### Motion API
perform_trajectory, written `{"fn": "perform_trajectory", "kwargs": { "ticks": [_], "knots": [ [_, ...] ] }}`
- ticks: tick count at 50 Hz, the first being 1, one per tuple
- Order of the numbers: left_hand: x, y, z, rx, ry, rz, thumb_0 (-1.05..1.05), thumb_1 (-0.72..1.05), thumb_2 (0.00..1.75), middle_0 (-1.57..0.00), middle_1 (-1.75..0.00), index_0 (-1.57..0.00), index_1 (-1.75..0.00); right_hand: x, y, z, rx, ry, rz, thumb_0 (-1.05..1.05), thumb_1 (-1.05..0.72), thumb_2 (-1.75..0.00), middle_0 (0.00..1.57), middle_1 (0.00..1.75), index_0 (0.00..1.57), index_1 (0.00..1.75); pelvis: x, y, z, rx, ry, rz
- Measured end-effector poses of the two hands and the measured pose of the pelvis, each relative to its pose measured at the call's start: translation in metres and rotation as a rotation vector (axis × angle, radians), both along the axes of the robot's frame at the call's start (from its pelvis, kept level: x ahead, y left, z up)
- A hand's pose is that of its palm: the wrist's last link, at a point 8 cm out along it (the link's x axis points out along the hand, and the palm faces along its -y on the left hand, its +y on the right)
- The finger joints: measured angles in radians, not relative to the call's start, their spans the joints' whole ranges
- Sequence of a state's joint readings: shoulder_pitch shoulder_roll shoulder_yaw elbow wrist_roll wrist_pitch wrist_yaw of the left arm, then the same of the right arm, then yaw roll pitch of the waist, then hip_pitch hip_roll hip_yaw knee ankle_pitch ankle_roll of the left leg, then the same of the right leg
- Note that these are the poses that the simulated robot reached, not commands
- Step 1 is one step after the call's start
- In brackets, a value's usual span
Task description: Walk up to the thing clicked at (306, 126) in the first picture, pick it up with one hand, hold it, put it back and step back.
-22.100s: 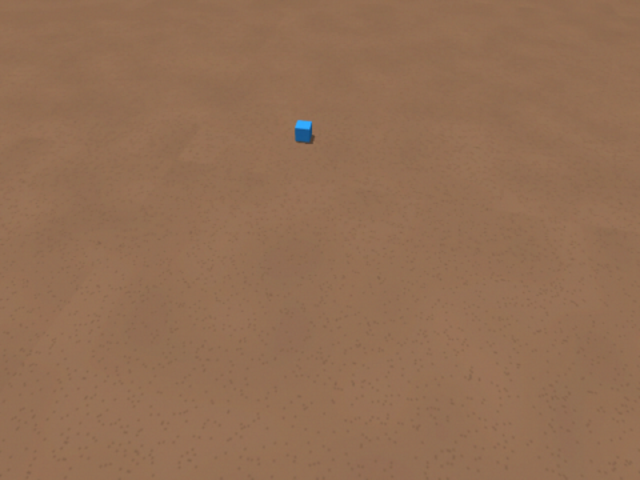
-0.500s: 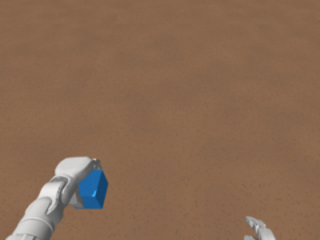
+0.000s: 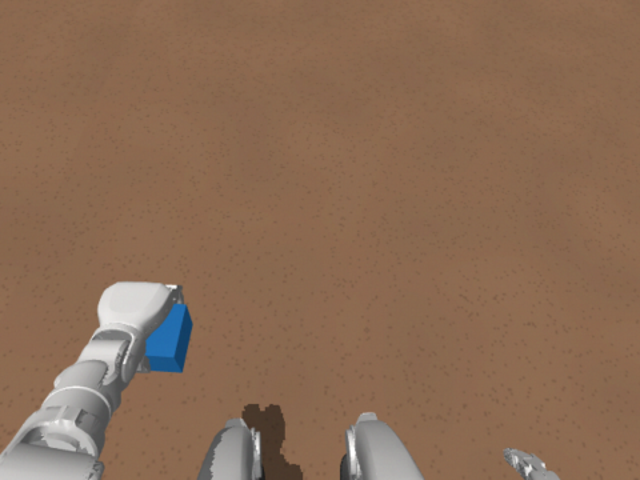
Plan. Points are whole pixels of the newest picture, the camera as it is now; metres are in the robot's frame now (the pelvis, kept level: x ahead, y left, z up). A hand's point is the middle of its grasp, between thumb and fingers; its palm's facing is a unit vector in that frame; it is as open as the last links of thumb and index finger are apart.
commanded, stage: crouch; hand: left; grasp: from above
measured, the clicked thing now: (157, 337) +0.35 +0.22 -0.16
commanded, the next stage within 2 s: lower in 1.26 s
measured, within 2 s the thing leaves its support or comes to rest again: neither
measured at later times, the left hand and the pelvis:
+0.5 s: hand (178, 350) +0.37 +0.24 -0.35, palm faces -0.48 +0.02 -0.88, open 10.7 cm; pelvis -0.04 +0.00 -0.19, yaw -2 degrees
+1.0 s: hand (186, 350) +0.40 +0.25 -0.45, palm faces -0.47 +0.01 -0.88, open 10.6 cm; pelvis -0.04 +0.00 -0.27, yaw -4 degrees
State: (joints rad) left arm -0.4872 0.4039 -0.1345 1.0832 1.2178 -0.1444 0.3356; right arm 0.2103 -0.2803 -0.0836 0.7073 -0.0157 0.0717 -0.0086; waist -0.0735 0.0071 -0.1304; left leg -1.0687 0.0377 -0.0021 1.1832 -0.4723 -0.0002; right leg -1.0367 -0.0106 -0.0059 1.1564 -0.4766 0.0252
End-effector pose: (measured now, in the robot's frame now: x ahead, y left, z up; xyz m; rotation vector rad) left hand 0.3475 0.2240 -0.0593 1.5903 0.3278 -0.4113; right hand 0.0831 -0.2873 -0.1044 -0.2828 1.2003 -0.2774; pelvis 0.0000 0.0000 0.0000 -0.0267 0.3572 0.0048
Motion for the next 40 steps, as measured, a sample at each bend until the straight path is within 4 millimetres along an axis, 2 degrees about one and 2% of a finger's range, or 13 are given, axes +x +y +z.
{"fn": "perform_trajectory", "kwargs": {
  "ticks": [6, 11, 15, 20, 28, 34, 40],
  "knots": [
    [0.017, 0.0, -0.063, 0.006, -0.021, 0.012, -0.01, -0.14, 0.57, -0.65, -0.62, -0.72, -0.54, -0.04, 0.0, -0.058, -0.025, 0.081, -0.034, 0.0, -0.91, -0.9, 0.2, 0.3, 0.2, 0.3, -0.014, 0.003, -0.055, -0.01, 0.11, -0.006],
    [0.027, 0.004, -0.112, 0.017, -0.02, 0.031, -0.01, -0.15, 0.57, -0.66, -0.62, -0.72, -0.55, -0.065, 0.007, -0.106, -0.014, 0.129, -0.047, 0.0, -0.91, -0.9, 0.2, 0.3, 0.2, 0.3, -0.025, 0.005, -0.099, -0.015, 0.171, -0.01],
    [0.03, 0.008, -0.151, 0.012, 0.004, 0.052, -0.02, -0.14, 0.57, -0.65, -0.63, -0.71, -0.56, -0.075, 0.016, -0.14, 0.008, 0.15, -0.037, 0.0, -0.91, -0.9, 0.21, 0.3, 0.2, 0.3, -0.032, 0.006, -0.129, -0.021, 0.211, -0.01],
    [0.031, 0.011, -0.196, -0.011, 0.037, 0.053, -0.02, -0.14, 0.58, -0.64, -0.64, -0.7, -0.57, -0.077, 0.022, -0.175, 0.029, 0.166, -0.009, 0.0, -0.9, -0.9, 0.21, 0.3, 0.2, 0.3, -0.036, 0.006, -0.162, -0.03, 0.253, -0.009],
    [0.039, 0.013, -0.251, -0.04, 0.02, 0.022, -0.02, -0.14, 0.59, -0.64, -0.64, -0.7, -0.58, -0.066, 0.019, -0.213, 0.024, 0.181, 0.055, 0.0, -0.9, -0.91, 0.21, 0.3, 0.2, 0.3, -0.036, 0.003, -0.204, -0.046, 0.292, -0.008],
    [0.05, 0.017, -0.279, -0.033, 0.001, 0.033, -0.02, -0.14, 0.59, -0.63, -0.64, -0.69, -0.58, -0.06, 0.012, -0.23, 0.019, 0.186, 0.09, 0.0, -0.91, -0.91, 0.21, 0.3, 0.2, 0.3, -0.036, 0.001, -0.227, -0.056, 0.298, -0.016],
    [0.056, 0.021, -0.3, -0.029, 0.007, 0.05, -0.02, -0.13, 0.58, -0.63, -0.64, -0.69, -0.58, -0.065, 0.007, -0.245, 0.018, 0.201, 0.096, 0.0, -0.91, -0.91, 0.21, 0.3, 0.2, 0.3, -0.038, 0.001, -0.245, -0.06, 0.298, -0.024]
  ]
}}
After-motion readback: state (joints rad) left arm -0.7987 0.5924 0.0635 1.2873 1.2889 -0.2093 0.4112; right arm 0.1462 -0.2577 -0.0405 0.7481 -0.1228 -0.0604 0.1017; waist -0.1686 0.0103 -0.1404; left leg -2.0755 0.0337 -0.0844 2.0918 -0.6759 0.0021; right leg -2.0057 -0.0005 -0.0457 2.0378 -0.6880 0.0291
